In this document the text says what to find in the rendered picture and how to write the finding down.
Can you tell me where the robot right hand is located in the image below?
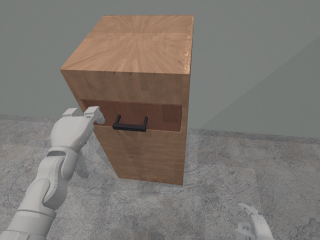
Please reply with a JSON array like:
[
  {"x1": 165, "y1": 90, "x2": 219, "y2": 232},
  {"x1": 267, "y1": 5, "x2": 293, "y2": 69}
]
[{"x1": 234, "y1": 203, "x2": 273, "y2": 240}]

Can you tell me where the robot left forearm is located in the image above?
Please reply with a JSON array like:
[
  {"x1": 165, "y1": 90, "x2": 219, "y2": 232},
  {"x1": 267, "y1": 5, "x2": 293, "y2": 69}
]
[{"x1": 0, "y1": 146, "x2": 79, "y2": 240}]

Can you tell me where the robot left hand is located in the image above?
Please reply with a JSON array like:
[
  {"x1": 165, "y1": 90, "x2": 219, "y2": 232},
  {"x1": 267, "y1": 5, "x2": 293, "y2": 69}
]
[{"x1": 50, "y1": 106, "x2": 105, "y2": 179}]

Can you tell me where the cabinet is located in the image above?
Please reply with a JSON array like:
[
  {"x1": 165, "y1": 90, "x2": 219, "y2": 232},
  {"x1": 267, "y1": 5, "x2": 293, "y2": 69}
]
[{"x1": 59, "y1": 14, "x2": 195, "y2": 186}]

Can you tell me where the drawer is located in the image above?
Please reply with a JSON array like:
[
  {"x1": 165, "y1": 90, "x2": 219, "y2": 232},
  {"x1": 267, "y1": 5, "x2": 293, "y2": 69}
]
[{"x1": 82, "y1": 99, "x2": 182, "y2": 132}]

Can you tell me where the handle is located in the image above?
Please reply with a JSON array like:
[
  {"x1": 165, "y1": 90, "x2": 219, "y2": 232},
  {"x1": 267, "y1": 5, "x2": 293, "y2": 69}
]
[{"x1": 112, "y1": 114, "x2": 148, "y2": 132}]

